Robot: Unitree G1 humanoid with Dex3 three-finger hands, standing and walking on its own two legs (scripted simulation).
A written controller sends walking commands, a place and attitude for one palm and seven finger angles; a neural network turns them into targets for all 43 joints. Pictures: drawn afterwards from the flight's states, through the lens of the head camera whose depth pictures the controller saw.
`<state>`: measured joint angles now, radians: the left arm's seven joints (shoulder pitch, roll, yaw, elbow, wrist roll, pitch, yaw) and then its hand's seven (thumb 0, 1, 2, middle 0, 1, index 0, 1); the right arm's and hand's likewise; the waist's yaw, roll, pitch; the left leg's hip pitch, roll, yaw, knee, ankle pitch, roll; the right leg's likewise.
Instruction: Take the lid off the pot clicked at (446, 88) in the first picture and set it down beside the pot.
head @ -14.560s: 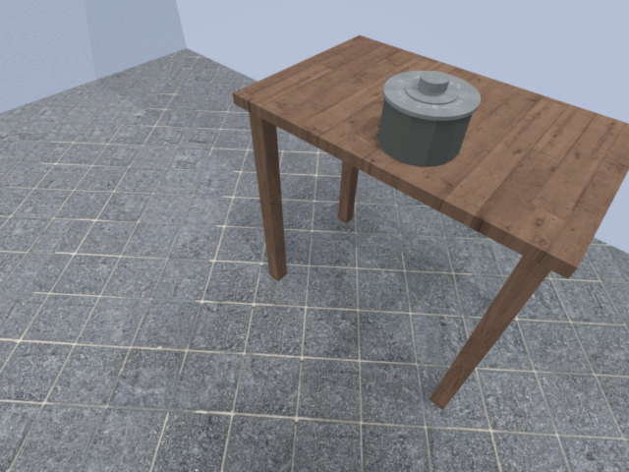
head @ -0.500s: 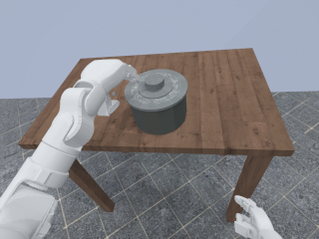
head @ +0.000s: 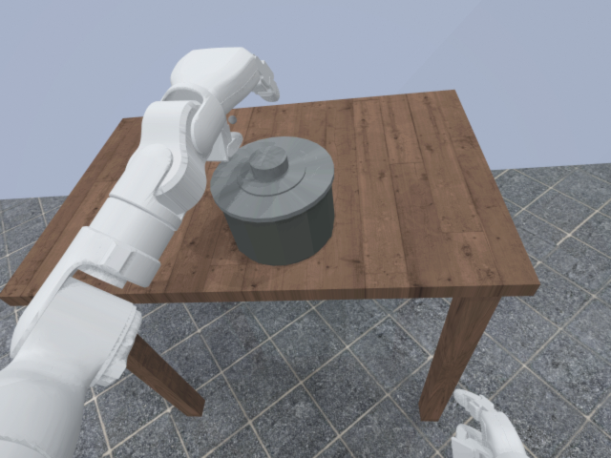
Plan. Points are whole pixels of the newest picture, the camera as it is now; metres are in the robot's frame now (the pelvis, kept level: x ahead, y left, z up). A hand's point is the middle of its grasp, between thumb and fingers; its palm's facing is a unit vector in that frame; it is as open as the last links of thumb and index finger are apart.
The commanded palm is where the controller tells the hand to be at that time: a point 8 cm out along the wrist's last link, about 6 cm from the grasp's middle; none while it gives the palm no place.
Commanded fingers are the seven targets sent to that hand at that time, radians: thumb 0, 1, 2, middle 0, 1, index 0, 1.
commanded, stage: move the open hand above the knob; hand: left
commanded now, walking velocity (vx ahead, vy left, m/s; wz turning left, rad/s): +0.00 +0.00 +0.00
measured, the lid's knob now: (269, 162) +0.49 +0.06 +0.15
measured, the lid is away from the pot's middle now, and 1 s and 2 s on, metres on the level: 0.00 0.00 0.00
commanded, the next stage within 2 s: none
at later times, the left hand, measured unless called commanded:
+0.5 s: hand (261, 146) +0.45 +0.05 +0.20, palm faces -0.11 -0.01 -0.99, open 9.6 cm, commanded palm +0.43 +0.07 +0.28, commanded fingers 0.00 -0.32 1.63 -0.89 -0.08 -0.89 -0.08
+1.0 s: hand (247, 121) +0.45 +0.07 +0.24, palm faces -0.05 -0.05 -1.00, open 9.6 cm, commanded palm +0.42 +0.07 +0.28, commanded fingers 0.00 -0.32 1.63 -0.89 -0.08 -0.89 -0.08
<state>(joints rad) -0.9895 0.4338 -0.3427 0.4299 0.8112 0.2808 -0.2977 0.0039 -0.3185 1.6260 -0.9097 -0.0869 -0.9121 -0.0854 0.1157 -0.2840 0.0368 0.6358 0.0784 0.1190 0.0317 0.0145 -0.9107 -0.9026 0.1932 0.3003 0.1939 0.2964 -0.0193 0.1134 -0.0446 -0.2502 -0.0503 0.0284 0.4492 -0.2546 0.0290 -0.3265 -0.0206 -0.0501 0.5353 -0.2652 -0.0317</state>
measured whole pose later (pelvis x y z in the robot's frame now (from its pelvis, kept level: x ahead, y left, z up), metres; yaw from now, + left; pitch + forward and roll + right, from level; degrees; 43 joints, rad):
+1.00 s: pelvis -0.01 +0.01 +0.00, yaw +0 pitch +4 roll +2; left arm -1.14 0.30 -0.38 0.69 0.84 0.36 -0.29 0.00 -0.32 1.63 -0.90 -0.09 -0.91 -0.08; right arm 0.13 -0.26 0.04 0.64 0.08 0.14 0.04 0.01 -0.91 -0.90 0.19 0.30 0.19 0.30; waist -0.03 0.09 -0.07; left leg -0.26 -0.06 0.04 0.43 -0.24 0.04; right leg -0.34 -0.03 -0.04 0.52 -0.25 -0.02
